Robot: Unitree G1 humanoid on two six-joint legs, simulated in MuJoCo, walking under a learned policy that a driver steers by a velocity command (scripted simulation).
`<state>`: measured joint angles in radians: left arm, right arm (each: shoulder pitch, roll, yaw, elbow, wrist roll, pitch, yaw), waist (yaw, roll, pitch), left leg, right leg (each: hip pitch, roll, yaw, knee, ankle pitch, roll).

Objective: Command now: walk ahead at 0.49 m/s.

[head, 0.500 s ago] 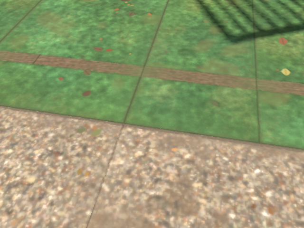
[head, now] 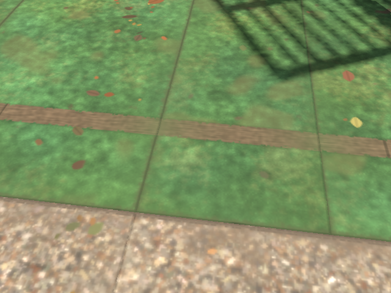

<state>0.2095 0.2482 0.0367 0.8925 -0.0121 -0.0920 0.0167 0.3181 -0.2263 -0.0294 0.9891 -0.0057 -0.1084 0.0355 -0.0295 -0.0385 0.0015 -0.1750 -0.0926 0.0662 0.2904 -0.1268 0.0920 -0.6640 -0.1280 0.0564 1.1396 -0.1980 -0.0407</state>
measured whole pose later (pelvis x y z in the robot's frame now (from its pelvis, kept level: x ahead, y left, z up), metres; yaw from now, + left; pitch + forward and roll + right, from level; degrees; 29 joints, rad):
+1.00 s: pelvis +0.55 -0.01 -0.01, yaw +1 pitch +1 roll +0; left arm 0.29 0.26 0.05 0.96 -0.02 -0.10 0.00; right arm 0.18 -0.24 -0.05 0.91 0.00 -0.10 0.03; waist 0.00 -0.03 0.02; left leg -0.34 -0.03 0.06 0.46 -0.15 0.07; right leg -0.44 -0.06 0.03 1.19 -0.35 -0.05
